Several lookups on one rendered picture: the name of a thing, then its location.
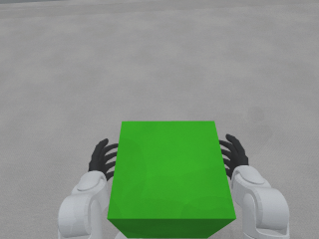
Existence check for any carton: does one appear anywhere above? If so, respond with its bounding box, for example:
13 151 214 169
107 120 236 239

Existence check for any robot right hand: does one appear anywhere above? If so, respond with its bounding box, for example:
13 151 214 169
219 133 249 180

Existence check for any right robot forearm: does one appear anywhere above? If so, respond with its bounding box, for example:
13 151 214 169
230 165 290 239

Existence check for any robot left hand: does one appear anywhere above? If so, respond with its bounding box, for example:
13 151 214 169
88 138 119 181

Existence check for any left robot forearm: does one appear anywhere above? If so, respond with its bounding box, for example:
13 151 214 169
57 170 110 239

